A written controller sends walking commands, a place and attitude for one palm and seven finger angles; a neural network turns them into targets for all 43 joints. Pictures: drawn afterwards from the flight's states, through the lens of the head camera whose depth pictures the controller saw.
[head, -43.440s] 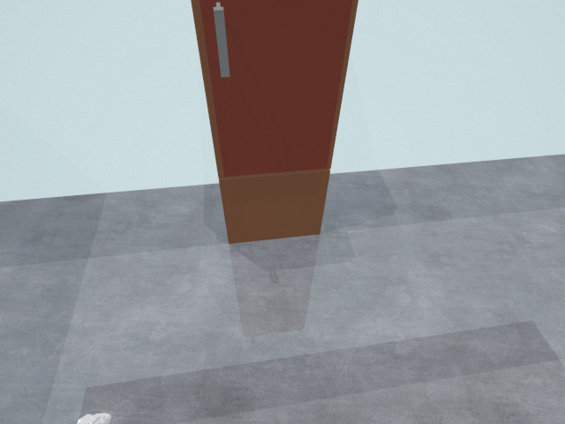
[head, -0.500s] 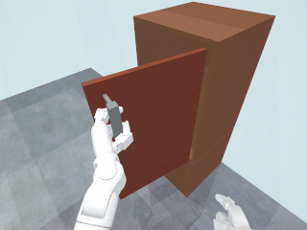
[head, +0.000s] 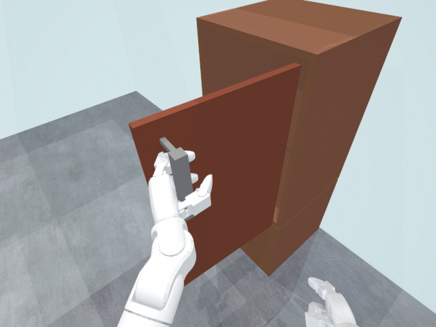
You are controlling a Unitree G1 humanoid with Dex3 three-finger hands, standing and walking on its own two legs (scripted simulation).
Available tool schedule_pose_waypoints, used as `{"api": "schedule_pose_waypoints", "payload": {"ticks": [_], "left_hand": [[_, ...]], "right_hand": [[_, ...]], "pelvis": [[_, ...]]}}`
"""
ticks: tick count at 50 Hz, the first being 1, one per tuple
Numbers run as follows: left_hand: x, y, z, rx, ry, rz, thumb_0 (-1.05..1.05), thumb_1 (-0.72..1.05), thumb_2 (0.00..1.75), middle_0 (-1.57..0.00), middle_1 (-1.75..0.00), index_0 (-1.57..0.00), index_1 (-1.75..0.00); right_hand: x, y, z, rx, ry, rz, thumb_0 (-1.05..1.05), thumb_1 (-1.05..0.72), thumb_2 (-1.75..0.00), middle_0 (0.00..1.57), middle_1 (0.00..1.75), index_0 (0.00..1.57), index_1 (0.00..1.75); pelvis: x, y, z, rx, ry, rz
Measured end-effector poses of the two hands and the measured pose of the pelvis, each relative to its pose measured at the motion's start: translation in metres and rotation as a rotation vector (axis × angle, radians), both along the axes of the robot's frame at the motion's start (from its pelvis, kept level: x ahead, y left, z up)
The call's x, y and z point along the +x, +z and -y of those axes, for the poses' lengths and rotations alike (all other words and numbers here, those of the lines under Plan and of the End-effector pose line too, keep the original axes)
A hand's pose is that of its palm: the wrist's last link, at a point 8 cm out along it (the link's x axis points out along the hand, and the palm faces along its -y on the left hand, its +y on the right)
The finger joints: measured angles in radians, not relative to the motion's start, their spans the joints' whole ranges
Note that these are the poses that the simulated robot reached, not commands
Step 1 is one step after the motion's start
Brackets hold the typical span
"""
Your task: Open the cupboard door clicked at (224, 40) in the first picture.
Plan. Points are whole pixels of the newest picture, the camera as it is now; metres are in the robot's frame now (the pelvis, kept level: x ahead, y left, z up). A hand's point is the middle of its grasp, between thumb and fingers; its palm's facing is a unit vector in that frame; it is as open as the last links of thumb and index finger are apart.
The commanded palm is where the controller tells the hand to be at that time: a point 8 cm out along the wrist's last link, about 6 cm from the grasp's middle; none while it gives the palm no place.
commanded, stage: open thumb and fingers to let go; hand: left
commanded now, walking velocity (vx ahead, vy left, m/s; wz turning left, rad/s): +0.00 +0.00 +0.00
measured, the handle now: (177, 180) +0.33 +0.11 +0.13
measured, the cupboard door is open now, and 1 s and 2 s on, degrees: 85 86 86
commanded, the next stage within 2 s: slide the hand sideways off the handle in 0.54 s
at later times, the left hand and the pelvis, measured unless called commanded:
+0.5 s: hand (195, 187) +0.31 +0.07 +0.14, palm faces +0.29 -0.96 +0.01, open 14.4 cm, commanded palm +0.27 +0.11 +0.14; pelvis -0.01 +0.03 +0.00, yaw +0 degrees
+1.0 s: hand (191, 206) +0.27 +0.07 +0.14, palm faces -0.16 -0.99 +0.03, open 16.2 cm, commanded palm +0.24 +0.13 +0.14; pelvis -0.02 +0.04 +0.00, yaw -2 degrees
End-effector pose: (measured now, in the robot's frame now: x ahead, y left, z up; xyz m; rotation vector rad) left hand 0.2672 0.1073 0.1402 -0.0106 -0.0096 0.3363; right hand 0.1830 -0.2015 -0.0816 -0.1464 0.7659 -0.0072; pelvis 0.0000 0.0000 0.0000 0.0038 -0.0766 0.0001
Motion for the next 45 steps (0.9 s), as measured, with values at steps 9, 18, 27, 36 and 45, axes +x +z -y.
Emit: {"api": "schedule_pose_waypoints", "payload": {"ticks": [9, 18, 27, 36, 45], "left_hand": [[0.005, 0.000, -0.003, 0.005, -0.014, -0.002, 0.00, -0.12, 0.46, -0.33, -1.24, -0.32, -1.25], [0.008, 0.000, -0.004, 0.007, -0.031, -0.003, 0.00, -0.42, 0.33, -0.28, -1.05, -0.28, -1.06], [0.008, 0.000, -0.008, 0.007, -0.049, -0.001, -0.01, -0.49, 0.30, -0.37, -0.78, -0.37, -0.78], [0.005, -0.002, -0.016, 0.040, -0.193, 0.024, -0.01, -0.49, 0.30, -0.40, -0.60, -0.38, -0.58], [0.000, -0.003, -0.024, -0.002, -0.514, 0.035, -0.01, -0.50, 0.30, -0.22, -0.37, -0.19, -0.37]], "right_hand": [[0.003, 0.002, -0.016, 0.002, 0.017, 0.001, 0.01, -0.91, -0.90, 0.20, 0.30, 0.20, 0.30], [-0.008, -0.003, -0.026, 0.010, 0.014, -0.027, 0.01, -0.91, -0.90, 0.20, 0.30, 0.20, 0.30], [-0.019, -0.006, -0.032, -0.007, 0.010, -0.057, 0.01, -0.91, -0.90, 0.20, 0.30, 0.20, 0.30], [-0.025, 0.001, -0.039, -0.013, 0.003, -0.048, 0.01, -0.91, -0.90, 0.20, 0.30, 0.20, 0.30], [-0.038, 0.006, -0.040, -0.006, -0.043, 0.016, 0.01, -0.91, -0.90, 0.20, 0.30, 0.20, 0.30]], "pelvis": [[-0.002, 0.000, -0.010, -0.007, 0.002, 0.002], [-0.005, -0.001, -0.020, -0.012, -0.003, 0.001], [-0.010, -0.002, -0.028, -0.019, -0.003, 0.003], [-0.017, -0.002, -0.036, -0.016, -0.006, 0.010], [-0.022, -0.002, -0.045, -0.014, -0.018, 0.016]]}}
